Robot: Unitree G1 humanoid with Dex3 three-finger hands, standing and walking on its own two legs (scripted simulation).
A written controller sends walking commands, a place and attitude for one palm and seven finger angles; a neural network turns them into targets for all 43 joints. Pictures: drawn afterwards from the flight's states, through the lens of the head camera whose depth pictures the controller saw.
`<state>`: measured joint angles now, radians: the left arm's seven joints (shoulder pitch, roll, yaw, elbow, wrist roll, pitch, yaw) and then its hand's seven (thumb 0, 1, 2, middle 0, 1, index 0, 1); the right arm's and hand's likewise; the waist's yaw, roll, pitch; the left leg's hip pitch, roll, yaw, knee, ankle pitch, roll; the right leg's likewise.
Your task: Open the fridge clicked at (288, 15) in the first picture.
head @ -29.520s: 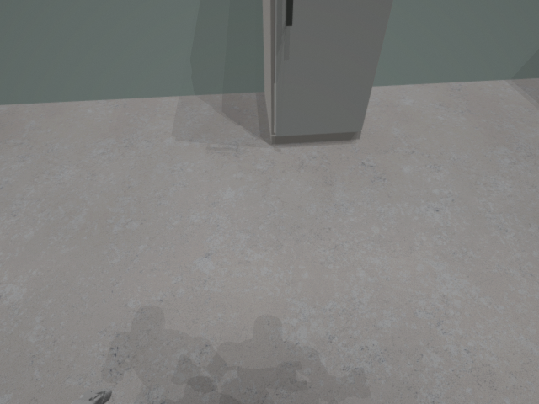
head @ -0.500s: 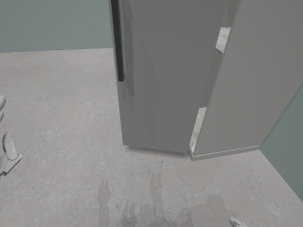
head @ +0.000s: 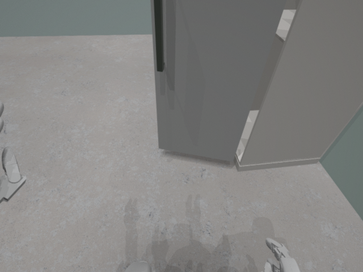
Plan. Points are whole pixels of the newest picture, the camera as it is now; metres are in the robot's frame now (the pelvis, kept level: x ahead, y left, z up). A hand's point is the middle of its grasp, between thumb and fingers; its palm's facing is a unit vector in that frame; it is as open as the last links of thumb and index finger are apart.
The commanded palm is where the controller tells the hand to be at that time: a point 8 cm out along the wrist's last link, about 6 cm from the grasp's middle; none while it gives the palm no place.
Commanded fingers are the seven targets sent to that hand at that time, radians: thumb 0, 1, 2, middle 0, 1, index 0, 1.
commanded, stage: stop stepping back and stand still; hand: left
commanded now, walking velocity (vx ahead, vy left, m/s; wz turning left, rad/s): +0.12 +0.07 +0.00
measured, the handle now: (160, 12) +0.97 +0.16 +0.20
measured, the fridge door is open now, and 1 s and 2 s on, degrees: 70 70 70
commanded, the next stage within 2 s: let the arm hang, fingers relaxed in 0.22 s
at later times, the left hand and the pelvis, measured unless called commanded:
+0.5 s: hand (80, 245) +0.19 +0.25 -0.06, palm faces +0.11 -0.92 -0.37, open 7.4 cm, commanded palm none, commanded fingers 0.00 0.90 0.90 -0.20 -0.30 -0.20 -0.30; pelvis +0.00 +0.02 +0.00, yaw +4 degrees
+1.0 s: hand out of the picture +0.05 +0.27 -0.14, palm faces -0.02 -0.96 -0.29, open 7.4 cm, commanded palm none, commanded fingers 0.00 0.90 0.90 -0.20 -0.30 -0.20 -0.30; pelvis +0.03 +0.05 +0.03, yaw +0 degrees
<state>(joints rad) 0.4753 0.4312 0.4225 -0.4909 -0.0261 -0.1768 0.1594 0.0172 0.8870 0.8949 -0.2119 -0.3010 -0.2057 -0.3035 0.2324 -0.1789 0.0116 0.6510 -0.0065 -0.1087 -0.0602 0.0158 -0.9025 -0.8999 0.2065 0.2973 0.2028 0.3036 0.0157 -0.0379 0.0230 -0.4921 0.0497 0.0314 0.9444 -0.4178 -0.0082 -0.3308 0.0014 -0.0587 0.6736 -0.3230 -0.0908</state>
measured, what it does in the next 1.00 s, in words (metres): steps on the spot: left foot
